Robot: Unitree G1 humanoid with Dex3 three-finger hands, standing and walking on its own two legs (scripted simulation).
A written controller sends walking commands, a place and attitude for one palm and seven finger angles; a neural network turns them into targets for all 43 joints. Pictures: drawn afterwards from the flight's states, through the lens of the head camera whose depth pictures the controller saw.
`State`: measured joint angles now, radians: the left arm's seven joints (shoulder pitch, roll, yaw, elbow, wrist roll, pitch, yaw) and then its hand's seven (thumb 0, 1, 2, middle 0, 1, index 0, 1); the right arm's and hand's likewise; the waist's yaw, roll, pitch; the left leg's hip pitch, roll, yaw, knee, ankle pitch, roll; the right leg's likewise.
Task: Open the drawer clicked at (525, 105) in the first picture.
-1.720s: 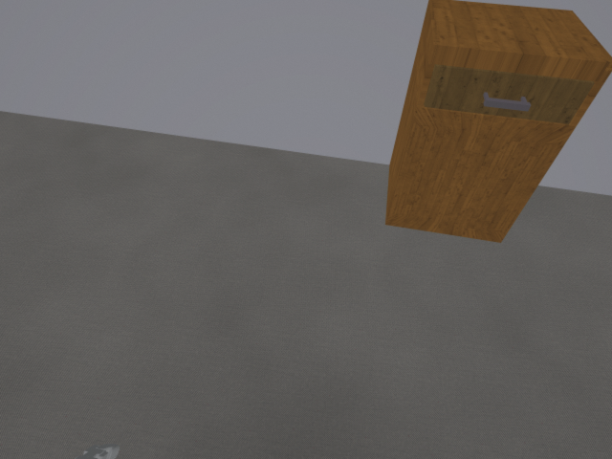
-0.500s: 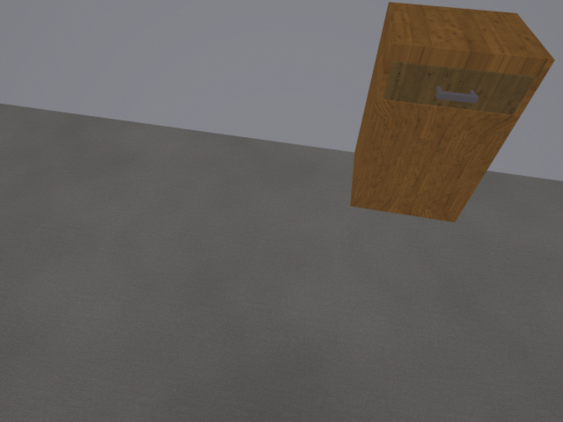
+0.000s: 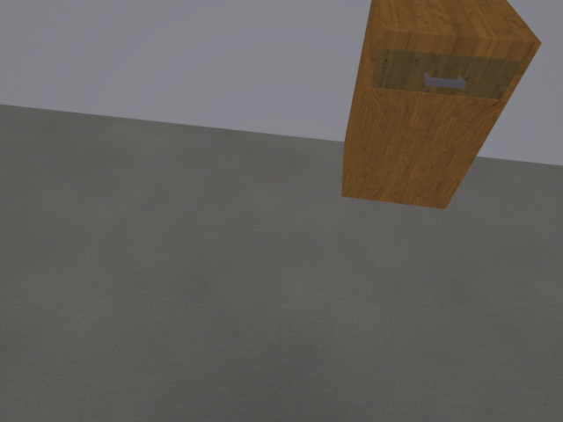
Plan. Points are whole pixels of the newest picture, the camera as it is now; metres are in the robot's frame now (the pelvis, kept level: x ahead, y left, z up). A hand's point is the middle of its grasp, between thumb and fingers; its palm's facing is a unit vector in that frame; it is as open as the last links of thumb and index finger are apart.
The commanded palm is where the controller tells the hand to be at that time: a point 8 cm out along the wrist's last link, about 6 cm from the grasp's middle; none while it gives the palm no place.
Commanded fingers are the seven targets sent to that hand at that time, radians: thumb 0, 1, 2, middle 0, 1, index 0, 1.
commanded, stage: walk to a spot facing it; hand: left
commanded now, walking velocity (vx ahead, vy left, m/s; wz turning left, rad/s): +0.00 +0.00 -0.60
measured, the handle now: (443, 79) +1.20 -0.48 -0.11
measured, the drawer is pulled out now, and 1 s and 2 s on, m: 0.00 0.00 0.00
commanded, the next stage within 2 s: none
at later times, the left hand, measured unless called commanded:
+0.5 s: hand out of the picture +0.05 +0.18 -0.16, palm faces -0.18 -0.95 -0.25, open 7.4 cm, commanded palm none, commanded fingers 0.00 0.90 0.90 -0.20 -0.30 -0.20 -0.30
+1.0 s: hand (201, 411) +0.17 +0.15 -0.16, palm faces -0.55 -0.80 -0.23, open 7.4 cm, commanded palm none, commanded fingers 0.00 0.90 0.90 -0.20 -0.30 -0.20 -0.30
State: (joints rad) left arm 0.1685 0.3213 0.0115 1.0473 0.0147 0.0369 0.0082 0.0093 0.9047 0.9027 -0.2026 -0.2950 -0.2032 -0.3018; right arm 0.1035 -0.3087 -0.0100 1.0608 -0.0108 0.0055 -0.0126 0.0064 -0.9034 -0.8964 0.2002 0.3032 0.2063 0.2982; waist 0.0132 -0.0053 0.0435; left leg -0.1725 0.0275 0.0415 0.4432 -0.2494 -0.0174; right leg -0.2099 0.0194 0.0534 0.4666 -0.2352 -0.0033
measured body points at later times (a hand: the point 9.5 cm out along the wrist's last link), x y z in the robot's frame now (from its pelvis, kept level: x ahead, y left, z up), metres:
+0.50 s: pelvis -0.02 -0.01 +0.00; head +0.02 -0.03 +0.45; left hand +0.06 +0.23 -0.14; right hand +0.02 -0.29 -0.15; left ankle -0.02 +0.15 -0.69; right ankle +0.00 -0.10 -0.74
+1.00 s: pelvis -0.03 +0.02 -0.01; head +0.00 +0.01 +0.44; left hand +0.20 +0.19 -0.15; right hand -0.14 -0.22 -0.15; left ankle -0.01 +0.15 -0.74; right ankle -0.11 -0.09 -0.72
